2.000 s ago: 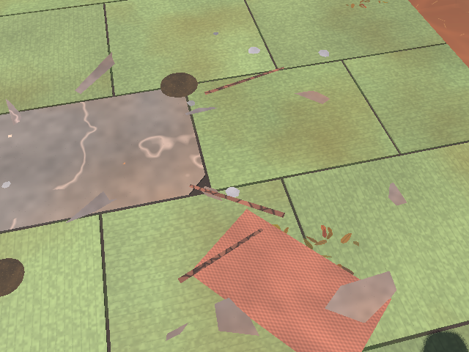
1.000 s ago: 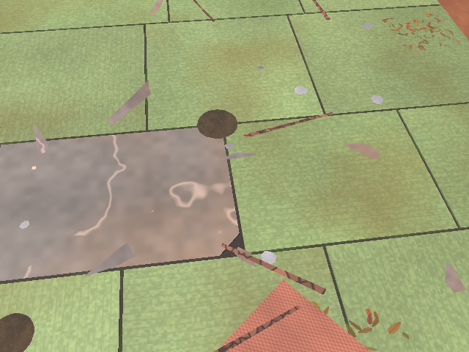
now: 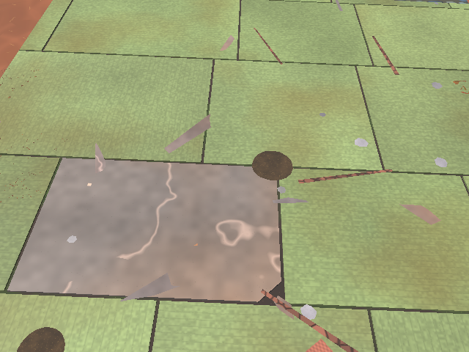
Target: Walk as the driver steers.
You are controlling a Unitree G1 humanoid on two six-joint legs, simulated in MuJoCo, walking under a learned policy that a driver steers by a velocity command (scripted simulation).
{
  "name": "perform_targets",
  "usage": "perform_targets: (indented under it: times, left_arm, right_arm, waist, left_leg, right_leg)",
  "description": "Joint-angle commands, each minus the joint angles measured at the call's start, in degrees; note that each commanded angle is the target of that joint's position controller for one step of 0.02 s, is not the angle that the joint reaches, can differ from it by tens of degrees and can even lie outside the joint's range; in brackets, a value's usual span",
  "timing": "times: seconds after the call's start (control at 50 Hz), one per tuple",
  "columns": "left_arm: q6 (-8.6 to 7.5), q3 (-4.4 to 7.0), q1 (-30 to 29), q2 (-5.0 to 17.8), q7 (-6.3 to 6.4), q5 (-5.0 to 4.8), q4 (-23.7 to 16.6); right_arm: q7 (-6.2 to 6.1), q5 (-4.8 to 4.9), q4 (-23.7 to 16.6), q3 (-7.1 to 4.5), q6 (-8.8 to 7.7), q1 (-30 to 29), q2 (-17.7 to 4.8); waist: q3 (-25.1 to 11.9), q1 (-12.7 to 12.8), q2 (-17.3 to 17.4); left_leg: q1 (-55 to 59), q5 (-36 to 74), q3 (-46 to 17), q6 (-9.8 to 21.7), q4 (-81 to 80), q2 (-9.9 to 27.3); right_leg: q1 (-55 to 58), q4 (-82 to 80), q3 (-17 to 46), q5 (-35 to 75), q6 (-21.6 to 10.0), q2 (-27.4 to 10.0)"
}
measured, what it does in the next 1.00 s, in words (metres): walks ahead: right foot, then left foot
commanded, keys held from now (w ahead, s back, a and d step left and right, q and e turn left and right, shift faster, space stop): w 0.82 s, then w+e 0.06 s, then no key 0.12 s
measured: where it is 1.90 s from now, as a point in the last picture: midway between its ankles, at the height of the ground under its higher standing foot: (244, 314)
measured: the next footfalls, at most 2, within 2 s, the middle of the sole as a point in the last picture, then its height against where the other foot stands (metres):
right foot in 0.40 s outside the picture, level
left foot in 0.94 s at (202, 308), level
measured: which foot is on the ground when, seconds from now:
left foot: down 0.00-0.40, up 0.42-0.92, down 0.94-1.00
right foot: up 0.00-0.38, down 0.40-0.96, up 0.98-1.00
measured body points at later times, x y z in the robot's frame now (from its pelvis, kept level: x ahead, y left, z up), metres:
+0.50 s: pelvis +0.24 -0.06 +0.00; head +0.28 -0.06 +0.45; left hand +0.43 +0.20 -0.09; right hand +0.27 -0.33 -0.13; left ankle +0.08 +0.09 -0.63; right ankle +0.33 -0.14 -0.73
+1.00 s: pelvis +0.51 -0.01 +0.00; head +0.56 +0.00 +0.45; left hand +0.52 +0.28 -0.13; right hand +0.74 -0.25 -0.07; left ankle +0.62 +0.09 -0.73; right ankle +0.35 -0.14 -0.67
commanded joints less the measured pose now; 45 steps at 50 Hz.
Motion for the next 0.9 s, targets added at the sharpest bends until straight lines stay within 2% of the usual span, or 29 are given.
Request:
perform_targets:
  times: [0.02,0.04,0.06,0.08,0.1,0.14,0.2,0.26,0.32,0.34,0.36,0.38,0.4,0.42,0.44,0.46,0.48,0.5,0.52,0.54,0.58,0.62,0.66,0.74,0.82,0.84,0.88,0.9]
  left_arm:
    - [-3.64,1.92,-10.28,7.37,-0.04,-1.3,-9.26]
    - [-3.89,1.68,-9.19,6.59,-0.4,-1.24,-8.41]
    - [-4.02,1.56,-9.78,5.89,-0.79,-0.67,-8.28]
    - [-4.0,1.69,-10.68,5.7,-1.2,-0.06,-8.23]
    - [-3.89,1.6,-10.93,5.12,-1.81,0.06,-8.19]
    - [-3.66,0.96,-12.51,3.48,-2.7,0.32,-8.32]
    - [-4.0,-0.27,-18.47,1.26,-3.31,0.35,-9.87]
    - [-4.17,0.05,-21.76,2.98,-3.69,-0.26,-10.77]
    - [-4.31,0.91,-21.49,5.36,-3.82,-0.4,-11.13]
    - [-4.29,1.43,-19.65,6.44,-3.66,-0.21,-10.79]
    - [-4.13,2.2,-15.44,7.75,-3.28,0.02,-9.81]
    - [-3.77,3.36,-7.09,9.57,-2.64,0.08,-7.47]
    - [-3.34,4.17,3.35,12.06,-1.89,0.39,-5.5]
    - [-3.39,5.05,7.18,18.18,-2.08,1.6,-4.26]
    - [-3.37,3.9,7.59,12.61,-2.21,0.88,-3.97]
    - [-3.39,3.05,2.87,10.15,-1.91,0.59,-4.01]
    - [-3.34,2.62,-0.87,8.98,-1.84,0.74,-4.24]
    - [-3.45,2.28,-3.55,7.9,-2.06,1.36,-4.26]
    - [-3.79,1.93,-5.19,6.71,-2.23,2.1,-4.36]
    - [-4.11,1.91,-6.0,6.24,-2.33,2.04,-4.17]
    - [-4.97,2.04,-5.77,6.47,-2.44,1.31,-2.98]
    - [-5.23,2.39,-4.57,7.81,-2.12,1.19,-1.75]
    - [-4.92,2.55,-3.05,8.58,-1.66,1.03,-0.84]
    - [-4.06,2.76,1.05,10.27,-1.12,0.29,1.04]
    - [-2.75,2.85,5.38,10.98,-0.99,0.03,3.45]
    - [-2.33,2.87,6.23,10.97,-0.89,-0.07,3.96]
    - [-1.56,3.1,6.2,11.68,-0.54,-0.17,4.44]
    - [-1.18,3.25,4.76,12.39,-0.33,0.02,4.28]
  right_arm:
    - [0.18,-0.74,-0.88,-2.82,-1.71,11.46,-10.64]
    - [-0.02,-0.74,-1.53,-2.38,-1.79,10.09,-9.12]
    - [-0.15,-0.64,-1.73,-2.06,-1.54,8.8,-8.46]
    - [-0.29,-0.71,-1.85,-1.46,-1.13,7.46,-7.26]
    - [-0.38,-0.79,-1.76,-0.97,-0.63,6.99,-6.17]
    - [-0.8,-0.4,-1.31,-0.83,0.0,7.26,-6.39]
    - [-1.72,-0.3,-0.36,-1.08,0.47,7.78,-8.66]
    - [-1.77,0.15,1.05,-1.52,0.3,9.51,-10.79]
    - [-1.67,0.72,2.07,-1.84,0.37,8.74,-11.29]
    - [-1.69,0.59,2.14,-2.07,0.53,8.21,-11.89]
    - [-1.75,0.44,2.14,-2.28,0.81,7.64,-12.47]
    - [-1.9,0.13,1.98,-2.08,1.18,7.39,-12.01]
    - [-2.14,-0.94,0.74,-1.26,1.25,7.36,-10.14]
    - [-1.71,-0.79,-0.67,1.24,0.29,15.75,-1.18]
    - [-1.3,0.71,0.66,0.36,-0.92,13.74,-6.31]
    - [-1.03,2.22,-1.34,-0.82,-1.42,6.03,-10.13]
    - [-1.18,1.83,-2.49,-0.57,-1.78,1.74,-10.04]
    - [-1.37,0.64,-2.66,-0.63,-1.75,-0.12,-9.3]
    - [-1.38,0.18,-2.3,-0.84,-1.24,1.08,-8.79]
    - [-1.35,0.2,-1.73,-0.71,-0.59,2.55,-7.79]
    - [-1.55,-0.06,-1.29,-0.41,0.53,3.14,-6.26]
    - [-1.77,-0.7,-2.75,-0.26,0.8,-1.04,-6.04]
    - [-1.64,-0.88,-3.83,-0.03,0.42,-5.29,-5.63]
    - [-0.66,-0.43,-5.72,0.66,-0.72,-13.63,-4.22]
    - [0.75,0.2,-8.28,0.73,-1.32,-20.07,-4.62]
    - [1.09,0.17,-9.01,0.63,-1.51,-21.24,-4.93]
    - [1.49,0.11,-9.26,0.16,-1.95,-19.85,-6.12]
    - [1.43,-0.22,-8.45,-0.37,-2.16,-16.56,-7.26]
  waist:
    - [3.66,-5.05,11.41]
    - [2.95,-4.05,7.79]
    - [3.28,-3.56,5.38]
    - [3.74,-2.99,5.05]
    - [3.87,-2.52,6.04]
    - [4.27,-2.86,6.52]
    - [5.59,-4.37,6.33]
    - [6.66,-4.92,7.97]
    - [6.72,-2.76,8.16]
    - [4.93,-1.29,8.54]
    - [1.42,1.37,8.99]
    - [-4.03,5.68,8.37]
    - [-11.68,9.92,5.11]
    - [-21.49,4.92,-13.53]
    - [-22.87,7.17,-12.32]
    - [-10.88,6.79,-7.91]
    - [-5.64,5.18,-2.12]
    - [-2.32,3.19,0.26]
    - [-1.6,0.89,-1.13]
    - [-1.67,-0.33,-2.34]
    - [-0.48,-1.42,-2.12]
    - [2.07,-0.82,-1.04]
    - [3.18,0.44,-0.29]
    - [4.3,4.03,0.16]
    - [5.47,6.31,-0.18]
    - [5.61,6.33,-0.36]
    - [4.52,4.54,-1.6]
    - [2.83,2.41,-2.67]
  left_leg:
    - [24.25,0.29,-39.38,15.8,-20.22,22.79]
    - [25.18,1.77,-34.04,14.25,-19.57,21.07]
    - [24.6,4.19,-29.55,12.74,-20.22,19.76]
    - [22.79,9.18,-25.3,11.22,-21.17,18.14]
    - [20.59,12.93,-21.49,10.17,-22.44,16.38]
    - [17.74,18.8,-15.49,9.64,-24.24,14.28]
    - [12.36,20.9,-9.39,8.41,-25.61,11.92]
    - [9.88,19.02,-8.64,8.07,-26.88,13.38]
    - [14.47,26.11,-8.26,6.4,-24.23,15.88]
    - [16.17,34.9,-7.46,5.62,-20.96,15.82]
    - [16.84,45.43,-6.06,4.7,-15.07,14.95]
    - [14.34,51.85,-4.02,3.34,-4.84,12.69]
    - [2.82,39.49,-3.29,1.57,10.98,10.57]
    - [-18.02,-3.95,-3.04,-2.49,34.76,-0.68]
    - [-25.13,-11.81,-10.08,-2.2,42.57,-0.52]
    - [-30.13,-7.68,-8.13,-1.72,44.1,2.88]
    - [-28.43,-2.15,-6.39,-1.23,41.24,5.89]
    - [-25.99,1.11,-5.66,-1.3,37.82,7.73]
    - [-22.23,3.48,-6.23,-1.24,35.54,9.42]
    - [-19.75,4.49,-6.14,-1.49,34.07,9.93]
    - [-19.0,5.45,-5.28,-2.38,30.88,10.45]
    - [-22.35,10.02,-4.98,-3.54,25.53,11.04]
    - [-24.38,16.92,-4.68,-4.11,18.31,11.08]
    - [-21.52,26.86,-2.12,-4.06,3.99,8.62]
    - [-23.25,24.53,-1.77,-2.87,-2.43,7.08]
    - [-23.16,22.19,-2.05,-2.29,-3.74,6.65]
    - [-19.71,17.44,-2.04,-1.11,-6.16,5.38]
    - [-15.23,15.87,-0.85,-0.22,-7.52,3.85]
  right_leg:
    - [-36.75,24.48,3.13,-6.94,-0.91,0.7]
    - [-38.59,26.68,3.11,-2.47,-2.0,-1.1]
    - [-39.83,25.82,2.46,1.99,-2.57,-2.75]
    - [-38.71,23.73,2.12,5.64,-2.52,-4.26]
    - [-36.46,21.44,1.06,8.17,-1.97,-4.85]
    - [-33.8,15.46,-1.68,12.52,-0.26,-4.52]
    - [-26.91,1.15,-3.92,21.3,1.21,-2.91]
    - [-19.98,-6.54,-4.35,26.37,0.9,-1.15]
    - [-17.96,-10.32,-3.08,25.25,-1.79,-0.8]
    - [-14.87,-10.71,-3.73,23.67,-2.9,0.24]
    - [-8.65,-10.98,-5.14,22.52,-4.29,1.86]
    - [2.7,-11.27,-6.34,22.5,-5.97,3.06]
    - [20.4,-8.52,2.01,21.57,-8.91,-4.64]
    - [39.27,-14.92,32.37,7.67,-18.61,-20.67]
    - [38.34,-25.27,45.64,-4.54,-19.3,-21.65]
    - [29.73,-26.18,36.2,-4.13,-16.14,-19.77]
    - [20.52,-26.69,28.21,2.18,-14.47,-17.47]
    - [12.83,-27.73,22.65,9.08,-13.69,-14.98]
    - [7.86,-29.27,18.64,13.27,-13.22,-12.94]
    - [5.08,-30.97,16.49,14.73,-13.51,-11.99]
    - [1.48,-33.36,12.59,17.57,-14.49,-11.42]
    - [0.46,-35.23,10.12,19.1,-14.91,-11.31]
    - [1.93,-35.73,7.58,20.96,-14.13,-10.43]
    - [4.29,-35.12,3.16,22.99,-11.83,-9.08]
    - [12.23,-31.83,4.08,24.18,-11.52,-11.93]
    - [13.97,-30.26,5.2,25.64,-11.21,-12.72]
    - [16.47,-26.87,7.14,30.16,-10.19,-13.73]
    - [17.38,-22.72,6.36,39.4,-9.15,-12.79]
